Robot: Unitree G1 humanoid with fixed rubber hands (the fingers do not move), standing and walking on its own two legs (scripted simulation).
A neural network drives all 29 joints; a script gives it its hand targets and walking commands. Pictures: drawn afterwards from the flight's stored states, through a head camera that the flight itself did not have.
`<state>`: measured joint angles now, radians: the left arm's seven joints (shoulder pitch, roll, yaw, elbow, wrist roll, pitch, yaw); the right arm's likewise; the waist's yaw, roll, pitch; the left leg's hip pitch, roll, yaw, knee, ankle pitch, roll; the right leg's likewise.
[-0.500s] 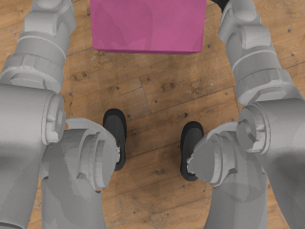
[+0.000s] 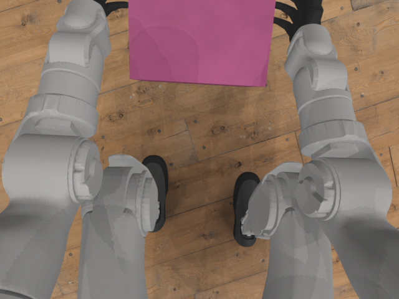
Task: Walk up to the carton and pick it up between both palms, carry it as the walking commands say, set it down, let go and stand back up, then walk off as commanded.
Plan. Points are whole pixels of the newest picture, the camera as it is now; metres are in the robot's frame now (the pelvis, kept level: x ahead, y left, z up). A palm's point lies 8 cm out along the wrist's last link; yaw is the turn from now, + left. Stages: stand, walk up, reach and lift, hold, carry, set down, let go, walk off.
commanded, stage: reach and lift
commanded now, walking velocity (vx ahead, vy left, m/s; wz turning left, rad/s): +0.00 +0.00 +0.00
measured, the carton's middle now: (199, 36) +0.54 +0.05 -0.22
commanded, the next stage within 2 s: none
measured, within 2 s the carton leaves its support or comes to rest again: neither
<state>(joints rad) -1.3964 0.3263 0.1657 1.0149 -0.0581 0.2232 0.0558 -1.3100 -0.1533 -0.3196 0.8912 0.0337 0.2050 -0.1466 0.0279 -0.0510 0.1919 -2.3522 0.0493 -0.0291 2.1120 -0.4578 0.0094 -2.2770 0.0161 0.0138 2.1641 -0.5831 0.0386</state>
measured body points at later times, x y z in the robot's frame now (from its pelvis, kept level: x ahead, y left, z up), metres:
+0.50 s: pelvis +0.00 +0.00 +0.04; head +0.31 +0.04 +0.37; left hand +0.54 +0.21 -0.06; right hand +0.54 -0.11 -0.05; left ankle +0.13 +0.13 -0.34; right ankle +0.11 -0.13 -0.34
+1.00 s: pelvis +0.01 +0.00 +0.10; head +0.29 +0.04 +0.45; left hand +0.52 +0.20 +0.01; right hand +0.53 -0.11 +0.02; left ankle +0.13 +0.13 -0.34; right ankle +0.11 -0.13 -0.34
